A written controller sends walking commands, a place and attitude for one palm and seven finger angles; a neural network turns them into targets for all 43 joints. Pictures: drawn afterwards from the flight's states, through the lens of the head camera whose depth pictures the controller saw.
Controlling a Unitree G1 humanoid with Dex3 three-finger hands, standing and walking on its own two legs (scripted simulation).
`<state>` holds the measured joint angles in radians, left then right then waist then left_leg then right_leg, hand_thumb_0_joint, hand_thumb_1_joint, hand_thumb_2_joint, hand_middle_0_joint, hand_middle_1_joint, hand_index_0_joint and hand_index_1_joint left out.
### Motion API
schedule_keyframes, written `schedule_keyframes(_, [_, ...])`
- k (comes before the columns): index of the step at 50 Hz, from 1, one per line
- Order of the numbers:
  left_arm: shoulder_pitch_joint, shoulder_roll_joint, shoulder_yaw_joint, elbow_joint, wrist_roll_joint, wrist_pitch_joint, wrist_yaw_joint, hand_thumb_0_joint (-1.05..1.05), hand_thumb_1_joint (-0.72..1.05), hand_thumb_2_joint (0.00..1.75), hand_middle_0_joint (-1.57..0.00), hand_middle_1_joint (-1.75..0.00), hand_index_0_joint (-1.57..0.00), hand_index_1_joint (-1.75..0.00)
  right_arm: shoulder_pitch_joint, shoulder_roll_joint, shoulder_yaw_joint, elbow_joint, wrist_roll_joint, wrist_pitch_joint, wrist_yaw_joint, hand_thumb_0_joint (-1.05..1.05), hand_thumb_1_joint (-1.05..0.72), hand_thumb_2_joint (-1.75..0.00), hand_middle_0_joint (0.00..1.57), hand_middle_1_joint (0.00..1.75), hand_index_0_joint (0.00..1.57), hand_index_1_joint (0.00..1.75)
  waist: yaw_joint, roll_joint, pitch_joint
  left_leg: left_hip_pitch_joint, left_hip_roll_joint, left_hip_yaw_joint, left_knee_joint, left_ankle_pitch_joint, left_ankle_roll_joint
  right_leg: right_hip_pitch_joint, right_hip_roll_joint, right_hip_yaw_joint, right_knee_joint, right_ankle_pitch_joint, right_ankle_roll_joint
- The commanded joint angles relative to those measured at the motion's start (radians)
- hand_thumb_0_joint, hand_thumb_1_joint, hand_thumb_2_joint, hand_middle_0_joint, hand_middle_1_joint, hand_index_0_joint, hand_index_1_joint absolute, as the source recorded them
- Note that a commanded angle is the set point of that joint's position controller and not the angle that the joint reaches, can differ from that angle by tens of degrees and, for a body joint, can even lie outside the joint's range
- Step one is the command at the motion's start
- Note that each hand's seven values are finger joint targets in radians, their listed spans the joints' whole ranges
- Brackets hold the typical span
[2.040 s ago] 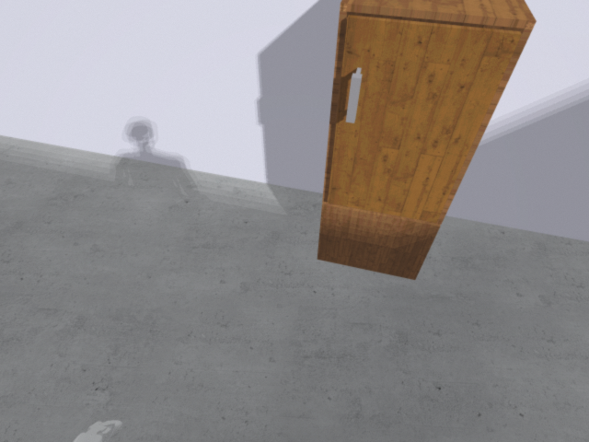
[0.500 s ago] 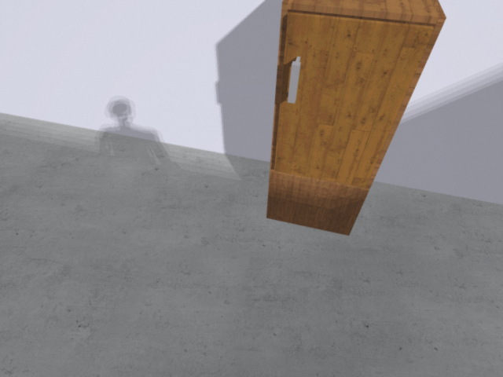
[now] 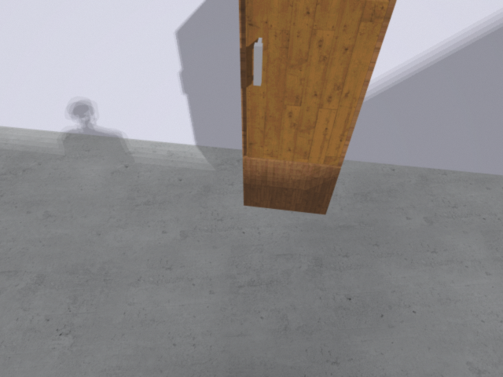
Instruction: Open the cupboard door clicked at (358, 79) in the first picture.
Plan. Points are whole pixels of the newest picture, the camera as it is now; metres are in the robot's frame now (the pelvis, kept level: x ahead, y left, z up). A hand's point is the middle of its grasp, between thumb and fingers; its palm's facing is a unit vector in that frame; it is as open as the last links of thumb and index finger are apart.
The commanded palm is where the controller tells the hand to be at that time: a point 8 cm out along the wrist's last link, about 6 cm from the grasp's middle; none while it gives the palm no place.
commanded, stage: take the last steps up to it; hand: left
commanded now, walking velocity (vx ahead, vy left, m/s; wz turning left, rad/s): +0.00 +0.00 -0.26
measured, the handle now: (258, 61) +0.94 +0.03 +0.03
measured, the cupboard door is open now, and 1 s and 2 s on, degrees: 0 0 0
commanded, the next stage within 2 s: come to a stop and stand still in 1.20 s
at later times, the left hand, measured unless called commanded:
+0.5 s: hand out of the picture +0.12 +0.19 -0.16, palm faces -0.12 -0.98 -0.17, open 7.4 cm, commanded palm none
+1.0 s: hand (210, 322) +0.25 +0.10 -0.18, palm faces -0.07 -0.98 -0.18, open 7.2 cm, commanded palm none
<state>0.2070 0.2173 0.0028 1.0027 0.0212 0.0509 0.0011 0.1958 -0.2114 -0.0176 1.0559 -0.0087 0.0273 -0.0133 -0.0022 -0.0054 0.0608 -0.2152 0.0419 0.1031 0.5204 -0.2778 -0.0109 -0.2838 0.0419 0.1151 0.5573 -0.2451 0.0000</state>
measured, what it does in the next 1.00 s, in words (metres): walks ahead: right foot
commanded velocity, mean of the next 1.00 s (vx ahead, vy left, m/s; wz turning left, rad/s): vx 0.28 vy -0.06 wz -0.06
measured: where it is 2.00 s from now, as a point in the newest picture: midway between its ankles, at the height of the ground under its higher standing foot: (276, 340)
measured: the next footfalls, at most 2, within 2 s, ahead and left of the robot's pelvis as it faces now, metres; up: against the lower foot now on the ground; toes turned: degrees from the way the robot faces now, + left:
right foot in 0.70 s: +0.21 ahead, -0.20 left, +0.00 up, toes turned -17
left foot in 1.08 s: +0.37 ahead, +0.01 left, +0.00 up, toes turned +4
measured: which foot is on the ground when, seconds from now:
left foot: down 0.00-0.70, up 0.72-1.00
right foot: down 0.00-0.26, up 0.28-0.68, down 0.70-1.00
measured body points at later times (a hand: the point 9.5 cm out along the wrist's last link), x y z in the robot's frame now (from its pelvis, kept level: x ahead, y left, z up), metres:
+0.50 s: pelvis +0.05 +0.00 +0.01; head +0.06 +0.03 +0.46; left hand +0.13 +0.25 -0.15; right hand -0.05 -0.22 -0.13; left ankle -0.01 +0.12 -0.73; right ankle +0.06 -0.16 -0.65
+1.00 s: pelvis +0.21 -0.08 +0.00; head +0.22 -0.06 +0.45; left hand +0.26 +0.15 -0.16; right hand +0.24 -0.32 -0.14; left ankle +0.29 +0.02 -0.70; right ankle +0.17 -0.19 -0.73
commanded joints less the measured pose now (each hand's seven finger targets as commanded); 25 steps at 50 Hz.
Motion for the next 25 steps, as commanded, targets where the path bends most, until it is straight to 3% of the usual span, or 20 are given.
schedule_keyframes(1, [0.027, 0.161, 0.050, -0.078, 0.003, -0.024, 0.010, 0.00, 0.90, 0.90, -0.20, -0.30, -0.20, -0.30, -0.013, -0.170, -0.053, -0.080, -0.001, -0.022, -0.014, 0.00, -0.90, -0.90, 0.20, 0.30, 0.20, 0.30, 0.009, 0.012, -0.046, -0.021, 0.122, -0.113, -0.087, -0.078, 0.042, -0.061, -0.085, 0.085, -0.058, 0.075, -0.033])
schedule_keyframes(3, [0.029, 0.166, 0.054, -0.082, 0.006, -0.025, 0.013, 0.00, 0.90, 0.90, -0.20, -0.30, -0.20, -0.30, 0.005, -0.141, -0.054, -0.084, -0.003, -0.018, -0.011, 0.00, -0.90, -0.90, 0.20, 0.30, 0.20, 0.30, 0.003, -0.049, -0.035, -0.041, 0.072, -0.078, -0.021, -0.140, 0.028, -0.088, -0.118, 0.162, -0.122, -0.003, -0.057])
schedule_keyframes(6, [0.073, 0.190, 0.072, -0.079, 0.009, -0.020, 0.008, 0.00, 0.90, 0.90, -0.20, -0.30, -0.20, -0.30, 0.054, -0.106, -0.048, -0.075, -0.011, -0.014, -0.005, 0.00, -0.90, -0.90, 0.20, 0.30, 0.20, 0.30, 0.011, -0.194, -0.047, -0.088, 0.001, -0.032, 0.143, -0.276, 0.014, -0.105, -0.173, 0.330, -0.318, -0.509, -0.110])
schedule_keyframes(7, [0.072, 0.197, 0.078, -0.083, 0.009, -0.019, 0.009, 0.00, 0.90, 0.90, -0.20, -0.30, -0.20, -0.30, 0.066, -0.094, -0.047, -0.073, -0.012, -0.016, -0.003, 0.00, -0.90, -0.90, 0.20, 0.30, 0.20, 0.30, 0.010, -0.234, -0.034, -0.101, -0.017, -0.020, 0.208, -0.252, 0.010, -0.121, -0.202, 0.376, -0.374, -0.564, -0.130])
schedule_keyframes(8, [0.061, 0.193, 0.079, -0.084, 0.007, -0.021, 0.012, 0.00, 0.90, 0.90, -0.20, -0.30, -0.20, -0.30, 0.084, -0.091, -0.046, -0.069, -0.011, -0.020, -0.003, 0.00, -0.90, -0.90, 0.20, 0.30, 0.20, 0.30, 0.000, -0.235, -0.032, -0.086, -0.015, -0.025, 0.241, -0.231, 0.011, -0.130, -0.210, 0.392, -0.385, -0.545, -0.147])
schedule_keyframes(9, [0.035, 0.182, 0.082, -0.090, 0.005, -0.025, 0.014, 0.00, 0.90, 0.90, -0.20, -0.30, -0.20, -0.30, 0.122, -0.082, -0.044, -0.058, -0.010, -0.028, -0.004, 0.00, -0.90, -0.90, 0.20, 0.30, 0.20, 0.30, -0.025, -0.215, -0.043, -0.048, -0.007, -0.048, 0.205, -0.213, 0.019, -0.142, -0.200, 0.365, -0.351, -0.485, -0.153])
schedule_keyframes(11, [-0.017, 0.150, 0.078, -0.102, 0.000, -0.029, 0.006, 0.00, 0.90, 0.90, -0.20, -0.30, -0.20, -0.30, 0.242, -0.079, -0.042, -0.019, -0.009, -0.047, -0.008, 0.00, -0.90, -0.90, 0.20, 0.30, 0.20, 0.30, -0.086, -0.122, -0.073, 0.193, 0.020, -0.069, -0.038, -0.201, 0.039, -0.295, -0.111, 0.215, -0.191, -0.439, -0.108])
schedule_keyframes(12, [-0.033, 0.096, 0.068, -0.118, -0.005, -0.032, -0.004, 0.00, 0.90, 0.90, -0.20, -0.30, -0.20, -0.30, 0.303, -0.136, -0.058, -0.004, -0.020, -0.059, -0.016, 0.00, -0.90, -0.90, 0.20, 0.30, 0.20, 0.30, -0.111, 0.092, -0.047, 0.289, 0.159, -0.267, -0.234, -0.371, 0.083, -0.439, -0.011, 0.083, 0.047, -0.393, -0.062])
schedule_keyframes(13, [-0.074, 0.056, 0.070, -0.150, -0.007, -0.042, -0.013, 0.00, 0.90, 0.90, -0.20, -0.30, -0.20, -0.30, 0.328, -0.224, -0.080, -0.007, -0.024, -0.070, -0.029, 0.00, -0.90, -0.90, 0.20, 0.30, 0.20, 0.30, -0.118, 0.302, 0.013, 0.258, 0.406, -0.581, -0.410, -0.526, 0.154, -0.551, 0.028, -0.073, 0.299, -0.284, -0.015])
schedule_keyframes(14, [-0.105, 0.093, 0.085, -0.160, 0.008, -0.041, -0.020, 0.00, 0.90, 0.90, -0.20, -0.30, -0.20, -0.30, 0.304, -0.221, -0.075, -0.016, -0.022, -0.077, -0.037, 0.00, -0.90, -0.90, 0.20, 0.30, 0.20, 0.30, -0.101, 0.157, 0.076, 0.154, 0.458, -0.607, -0.450, -0.484, 0.187, -0.526, -0.047, -0.026, 0.419, -0.214, -0.012])
schedule_keyframes(15, [-0.060, 0.099, 0.094, -0.127, 0.018, -0.039, -0.027, 0.00, 0.90, 0.90, -0.20, -0.30, -0.20, -0.30, 0.250, -0.187, -0.064, -0.023, -0.022, -0.082, -0.030, 0.00, -0.90, -0.90, 0.20, 0.30, 0.20, 0.30, -0.053, 0.123, 0.076, 0.114, 0.407, -0.524, -0.441, -0.418, 0.160, -0.496, -0.071, -0.012, 0.490, -0.130, -0.007])
schedule_keyframes(16, [-0.019, 0.086, 0.095, -0.101, 0.019, -0.040, -0.035, 0.00, 0.90, 0.90, -0.20, -0.30, -0.20, -0.30, 0.201, -0.165, -0.058, -0.039, -0.020, -0.087, -0.027, 0.00, -0.90, -0.90, 0.20, 0.30, 0.20, 0.30, -0.029, 0.060, 0.054, 0.065, 0.363, -0.416, -0.425, -0.384, 0.143, -0.444, -0.077, -0.043, 0.528, -0.087, -0.005])
schedule_keyframes(18, [0.014, 0.052, 0.089, -0.073, 0.019, -0.034, -0.046, 0.00, 0.90, 0.90, -0.20, -0.30, -0.20, -0.30, 0.181, -0.128, -0.044, -0.042, -0.019, -0.099, -0.028, 0.00, -0.90, -0.90, 0.20, 0.30, 0.20, 0.30, -0.006, 0.091, 0.089, 0.009, 0.288, -0.272, -0.411, -0.252, 0.125, -0.410, -0.091, -0.076, 0.562, 0.004, 0.012])
schedule_keyframes(19, [0.028, 0.034, 0.086, -0.066, 0.018, -0.033, -0.047, 0.00, 0.90, 0.90, -0.20, -0.30, -0.20, -0.30, 0.200, -0.116, -0.040, -0.032, -0.019, -0.103, -0.029, 0.00, -0.90, -0.90, 0.20, 0.30, 0.20, 0.30, -0.004, 0.105, 0.095, 0.039, 0.265, -0.215, -0.399, -0.166, 0.122, -0.423, -0.092, -0.090, 0.567, 0.033, 0.019])
schedule_keyframes(21, [0.009, 0.016, 0.076, -0.063, 0.018, -0.035, -0.047, 0.00, 0.90, 0.90, -0.20, -0.30, -0.20, -0.30, 0.279, -0.096, -0.033, -0.001, -0.018, -0.109, -0.032, 0.00, -0.90, -0.90, 0.20, 0.30, 0.20, 0.30, -0.027, 0.118, 0.085, 0.125, 0.249, -0.160, -0.364, -0.004, 0.125, -0.457, -0.100, -0.118, 0.550, 0.048, 0.026])
schedule_keyframes(25, [-0.098, 0.003, 0.061, -0.088, 0.015, -0.040, -0.050, 0.00, 0.90, 0.90, -0.20, -0.30, -0.20, -0.30, 0.365, -0.089, -0.037, 0.042, -0.023, -0.108, -0.032, 0.00, -0.90, -0.90, 0.20, 0.30, 0.20, 0.30, -0.062, 0.137, 0.098, 0.218, 0.285, -0.104, -0.325, 0.226, 0.148, -0.474, -0.143, -0.169, 0.381, 0.022, 0.032])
